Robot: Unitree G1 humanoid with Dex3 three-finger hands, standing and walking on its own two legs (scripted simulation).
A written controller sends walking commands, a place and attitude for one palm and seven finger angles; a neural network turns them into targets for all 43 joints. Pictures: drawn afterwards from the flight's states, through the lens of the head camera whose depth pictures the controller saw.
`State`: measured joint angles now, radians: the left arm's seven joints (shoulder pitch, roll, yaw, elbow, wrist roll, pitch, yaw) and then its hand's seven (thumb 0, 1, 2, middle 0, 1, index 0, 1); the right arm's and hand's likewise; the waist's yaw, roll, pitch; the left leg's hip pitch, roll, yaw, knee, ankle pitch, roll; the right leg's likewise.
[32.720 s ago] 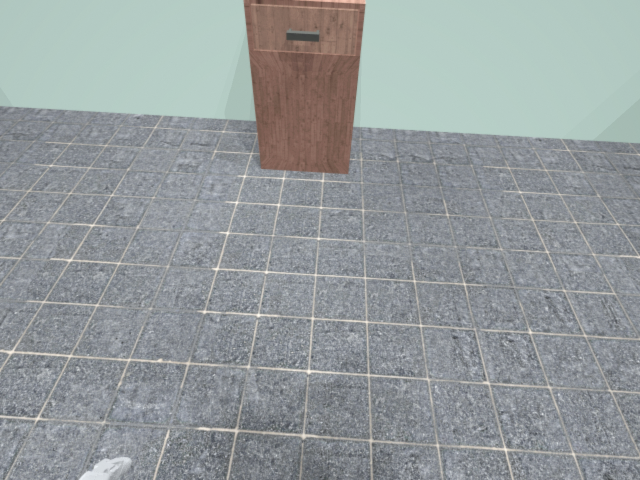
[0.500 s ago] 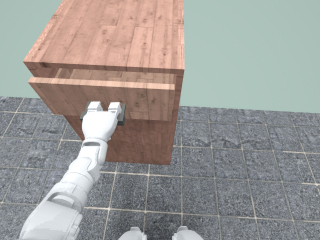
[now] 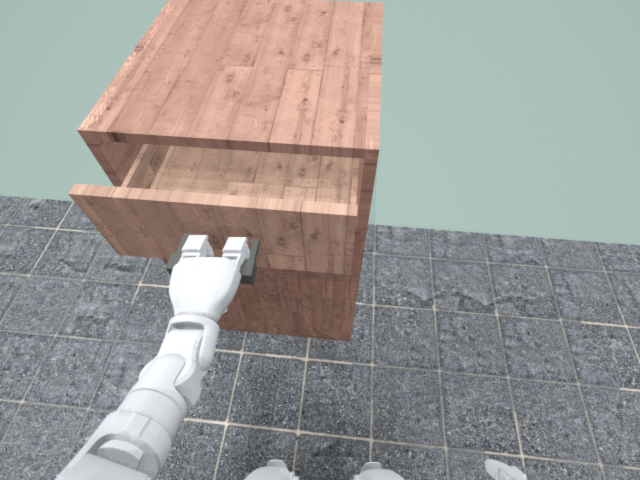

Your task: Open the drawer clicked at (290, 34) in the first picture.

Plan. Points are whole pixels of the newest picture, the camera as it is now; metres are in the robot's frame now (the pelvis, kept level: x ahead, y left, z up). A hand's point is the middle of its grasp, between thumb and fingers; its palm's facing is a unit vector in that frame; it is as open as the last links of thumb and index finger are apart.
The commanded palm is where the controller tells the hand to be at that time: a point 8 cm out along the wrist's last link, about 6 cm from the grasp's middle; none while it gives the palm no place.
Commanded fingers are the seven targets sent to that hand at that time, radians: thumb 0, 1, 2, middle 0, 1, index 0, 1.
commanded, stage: pull the drawer open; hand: left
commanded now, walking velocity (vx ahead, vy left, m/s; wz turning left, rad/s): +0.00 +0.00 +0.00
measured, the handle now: (216, 255) +0.43 +0.17 -0.02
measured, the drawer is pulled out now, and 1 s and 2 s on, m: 0.11 0.24 0.30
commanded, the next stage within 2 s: open the thumb to release the handle in 1.74 s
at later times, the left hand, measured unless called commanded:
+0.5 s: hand (207, 343) +0.30 +0.17 -0.04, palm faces -0.01 -0.08 -1.00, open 6.1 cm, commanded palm +0.27 +0.17 +0.01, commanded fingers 0.00 0.90 0.90 -0.40 -1.35 -0.40 -1.35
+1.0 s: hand (194, 391) +0.24 +0.17 -0.04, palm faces -0.01 -0.09 -1.00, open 6.1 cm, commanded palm +0.20 +0.17 +0.01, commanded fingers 0.00 0.90 0.90 -0.40 -1.35 -0.40 -1.35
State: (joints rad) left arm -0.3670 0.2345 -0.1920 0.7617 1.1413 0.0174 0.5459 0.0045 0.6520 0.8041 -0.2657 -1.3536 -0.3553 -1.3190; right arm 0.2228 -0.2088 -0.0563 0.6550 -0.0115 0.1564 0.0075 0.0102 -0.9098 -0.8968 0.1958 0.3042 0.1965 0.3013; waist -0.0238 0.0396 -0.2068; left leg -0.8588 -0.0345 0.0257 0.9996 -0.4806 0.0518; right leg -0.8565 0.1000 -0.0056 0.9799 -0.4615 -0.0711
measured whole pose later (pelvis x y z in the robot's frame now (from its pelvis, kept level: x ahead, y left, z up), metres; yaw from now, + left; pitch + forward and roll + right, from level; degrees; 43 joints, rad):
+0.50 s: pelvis +0.00 +0.00 +0.00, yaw +0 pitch +17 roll +0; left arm -0.06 0.24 -0.23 0.47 1.14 0.05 0.55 0.02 0.65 0.81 -0.25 -1.35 -0.38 -1.32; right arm 0.17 -0.22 -0.04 0.61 -0.01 0.15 0.01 0.01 -0.91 -0.90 0.20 0.30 0.20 0.30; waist 0.01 0.04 -0.20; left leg -0.80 -0.04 0.03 1.00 -0.49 0.05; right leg -0.80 0.10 0.00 0.99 -0.48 -0.08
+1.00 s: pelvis +0.00 -0.01 +0.00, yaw +0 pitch +16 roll +1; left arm 0.21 0.26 -0.20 0.24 1.14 0.02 0.57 0.03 0.64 0.80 -0.25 -1.35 -0.40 -1.32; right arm 0.13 -0.22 -0.02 0.57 -0.03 0.13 0.02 0.01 -0.91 -0.90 0.20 0.30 0.20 0.30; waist 0.02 0.04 -0.19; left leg -0.80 -0.04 0.04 1.03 -0.50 0.04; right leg -0.81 0.10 0.01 1.04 -0.50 -0.09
